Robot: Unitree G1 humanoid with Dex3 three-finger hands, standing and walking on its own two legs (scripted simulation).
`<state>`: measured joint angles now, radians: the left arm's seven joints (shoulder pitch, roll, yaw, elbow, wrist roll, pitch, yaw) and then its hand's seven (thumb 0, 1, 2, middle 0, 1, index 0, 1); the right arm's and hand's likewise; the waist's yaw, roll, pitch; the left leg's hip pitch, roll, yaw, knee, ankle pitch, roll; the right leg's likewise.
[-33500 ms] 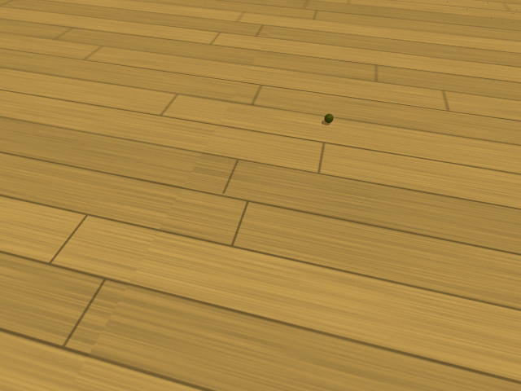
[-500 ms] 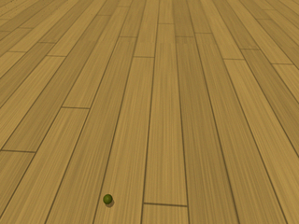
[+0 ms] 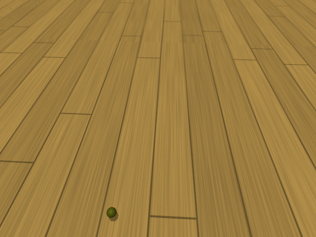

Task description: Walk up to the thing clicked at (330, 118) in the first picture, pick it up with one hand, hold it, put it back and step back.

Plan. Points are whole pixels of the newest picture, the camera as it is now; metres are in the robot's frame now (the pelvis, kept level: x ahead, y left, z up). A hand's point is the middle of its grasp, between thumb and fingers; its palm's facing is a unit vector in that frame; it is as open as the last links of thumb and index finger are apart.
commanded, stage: stand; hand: left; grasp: from above
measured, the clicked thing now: (111, 212) +0.40 +0.28 -0.75
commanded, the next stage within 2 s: step back in 0.88 s
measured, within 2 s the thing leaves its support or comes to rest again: neither
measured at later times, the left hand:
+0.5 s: hand out of the picture +0.07 +0.25 -0.16, palm faces +0.01 -0.94 -0.33, open 7.4 cm
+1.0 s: hand out of the picture +0.06 +0.26 -0.16, palm faces +0.01 -0.93 -0.36, open 7.4 cm
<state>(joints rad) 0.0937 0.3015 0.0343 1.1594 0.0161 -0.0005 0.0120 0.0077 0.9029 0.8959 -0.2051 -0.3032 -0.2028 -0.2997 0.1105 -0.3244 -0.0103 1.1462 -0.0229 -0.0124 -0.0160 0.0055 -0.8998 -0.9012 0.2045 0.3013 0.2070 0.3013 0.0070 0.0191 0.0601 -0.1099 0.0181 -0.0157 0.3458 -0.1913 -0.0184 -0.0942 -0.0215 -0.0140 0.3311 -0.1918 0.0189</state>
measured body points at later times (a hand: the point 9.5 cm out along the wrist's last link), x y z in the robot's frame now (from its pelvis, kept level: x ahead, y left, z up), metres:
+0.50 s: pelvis +0.00 +0.00 +0.00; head +0.00 +0.00 +0.45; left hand +0.07 +0.30 -0.13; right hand +0.07 -0.29 -0.14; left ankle +0.00 +0.13 -0.75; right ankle -0.01 -0.13 -0.75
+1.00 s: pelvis -0.02 +0.00 -0.01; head +0.02 +0.00 +0.44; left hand +0.06 +0.31 -0.14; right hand +0.06 -0.30 -0.14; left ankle +0.00 +0.13 -0.75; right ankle -0.01 -0.13 -0.75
